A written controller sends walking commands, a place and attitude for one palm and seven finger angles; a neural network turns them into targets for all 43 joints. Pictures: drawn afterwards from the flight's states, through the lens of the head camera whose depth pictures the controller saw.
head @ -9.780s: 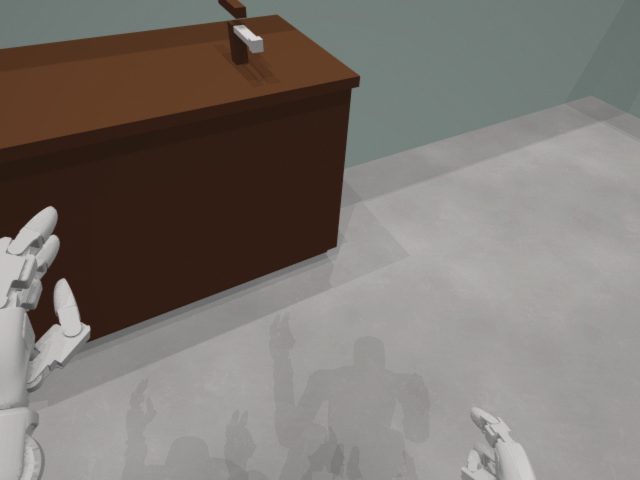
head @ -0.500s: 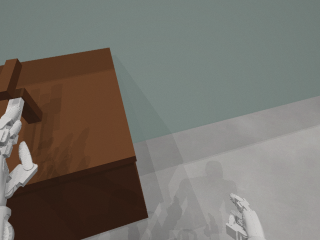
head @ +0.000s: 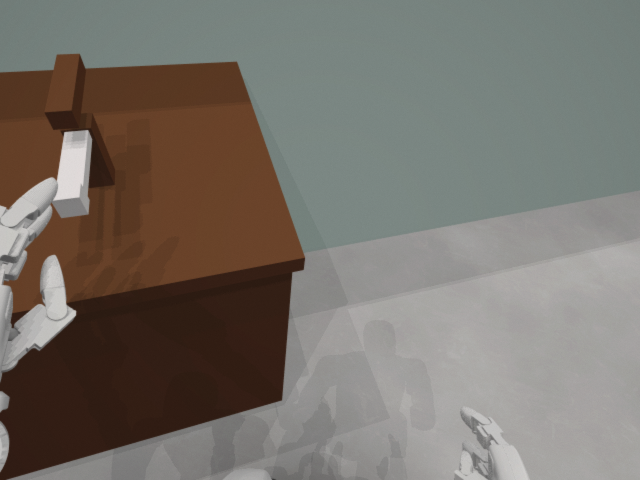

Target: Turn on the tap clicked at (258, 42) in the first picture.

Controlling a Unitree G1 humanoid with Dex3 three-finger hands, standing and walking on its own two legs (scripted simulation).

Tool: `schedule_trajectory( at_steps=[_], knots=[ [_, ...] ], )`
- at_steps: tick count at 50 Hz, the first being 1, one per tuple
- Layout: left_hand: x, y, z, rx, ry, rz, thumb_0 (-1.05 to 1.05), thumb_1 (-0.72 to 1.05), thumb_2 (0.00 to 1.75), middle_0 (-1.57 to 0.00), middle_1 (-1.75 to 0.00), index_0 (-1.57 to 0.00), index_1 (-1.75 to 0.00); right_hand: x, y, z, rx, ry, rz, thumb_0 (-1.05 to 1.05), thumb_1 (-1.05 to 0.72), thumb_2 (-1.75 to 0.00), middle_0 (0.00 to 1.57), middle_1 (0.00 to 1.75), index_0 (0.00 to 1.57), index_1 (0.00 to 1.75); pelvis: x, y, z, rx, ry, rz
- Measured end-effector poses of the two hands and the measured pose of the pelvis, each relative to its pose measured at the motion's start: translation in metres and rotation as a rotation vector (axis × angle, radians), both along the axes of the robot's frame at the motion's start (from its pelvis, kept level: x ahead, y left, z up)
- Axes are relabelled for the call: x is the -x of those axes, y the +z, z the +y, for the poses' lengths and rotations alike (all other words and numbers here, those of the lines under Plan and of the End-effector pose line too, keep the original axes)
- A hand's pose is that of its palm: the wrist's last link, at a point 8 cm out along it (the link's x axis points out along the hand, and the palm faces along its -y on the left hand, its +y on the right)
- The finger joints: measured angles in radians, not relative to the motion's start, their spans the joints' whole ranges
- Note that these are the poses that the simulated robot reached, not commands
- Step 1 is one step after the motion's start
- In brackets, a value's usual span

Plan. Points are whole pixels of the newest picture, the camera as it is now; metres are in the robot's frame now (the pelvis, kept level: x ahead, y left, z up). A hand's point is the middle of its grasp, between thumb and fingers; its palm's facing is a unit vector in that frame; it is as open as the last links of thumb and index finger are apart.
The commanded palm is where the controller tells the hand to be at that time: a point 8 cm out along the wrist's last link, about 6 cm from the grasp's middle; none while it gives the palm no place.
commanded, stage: come to a stop and stand still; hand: left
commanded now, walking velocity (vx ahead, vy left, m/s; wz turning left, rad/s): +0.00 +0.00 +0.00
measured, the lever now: (71, 200) +0.36 +0.33 +0.13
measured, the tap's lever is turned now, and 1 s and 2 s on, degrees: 0 0 0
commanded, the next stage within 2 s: look again from close up in 1.00 s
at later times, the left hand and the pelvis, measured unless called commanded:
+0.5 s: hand out of the picture +0.15 +0.30 +0.18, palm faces +0.43 -0.81 -0.41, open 7.4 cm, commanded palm +0.10 +0.32 +0.18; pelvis -0.06 +0.04 +0.00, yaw +1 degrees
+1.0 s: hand out of the picture +0.14 +0.34 +0.19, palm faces +0.37 -0.80 -0.47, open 7.4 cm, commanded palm +0.08 +0.37 +0.18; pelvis -0.08 +0.09 +0.01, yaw +0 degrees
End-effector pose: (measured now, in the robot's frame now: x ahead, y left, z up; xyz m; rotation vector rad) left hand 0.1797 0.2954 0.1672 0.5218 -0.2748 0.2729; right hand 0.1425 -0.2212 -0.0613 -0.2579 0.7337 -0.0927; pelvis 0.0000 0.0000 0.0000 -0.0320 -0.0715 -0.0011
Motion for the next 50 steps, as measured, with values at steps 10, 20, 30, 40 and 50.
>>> schedule_trajectory(
  at_steps=[10, 20, 30, 40, 50],
  knots=[
    [0.041, 0.021, 0.016, 0.117, 0.111, -0.19, 0.02, 0.9, 0.9, -0.2, -0.3, -0.21, -0.3, -0.012, 0.003, 0.025, -0.009, 0.111, -0.072, 0.02, -0.9, -0.9, 0.2, 0.3, 0.21, 0.3, 0.02, -0.002, 0.014, 0.017, 0.034, -0.013],
    [0.043, 0.011, 0.04, 0.118, 0.083, -0.077, 0.02, 0.89, 0.9, -0.21, -0.3, -0.21, -0.3, 0.019, 0.014, 0.047, -0.047, 0.043, -0.098, 0.01, -0.9, -0.9, 0.2, 0.3, 0.21, 0.3, 0.048, 0.005, 0.032, 0.01, 0.025, -0.018],
    [0.085, 0.029, 0.053, 0.058, 0.091, -0.09, 0.01, 0.89, 0.9, -0.21, -0.3, -0.21, -0.3, 0.05, -0.006, 0.057, -0.02, 0.066, 0.05, 0.02, -0.9, -0.9, 0.2, 0.3, 0.21, 0.3, 0.066, 0.008, 0.052, -0.032, 0.009, 0.062],
    [0.059, 0.003, 0.083, 0.119, 0.079, -0.005, 0.02, 0.9, 0.9, -0.2, -0.3, -0.21, -0.3, 0.053, -0.001, 0.083, -0.004, -0.015, -0.036, 0.02, -0.9, -0.9, 0.2, 0.3, 0.21, 0.3, 0.071, 0.003, 0.093, -0.044, -0.01, 0.042],
    [0.079, 0.038, 0.088, -0.042, 0.045, -0.032, 0.01, 0.89, 0.9, -0.21, -0.3, -0.21, -0.3, 0.062, -0.007, 0.11, -0.095, 0.013, -0.018, 0.01, -0.9, -0.9, 0.2, 0.3, 0.21, 0.3, 0.078, 0.008, 0.093, -0.022, 0.001, 0.067]
  ],
)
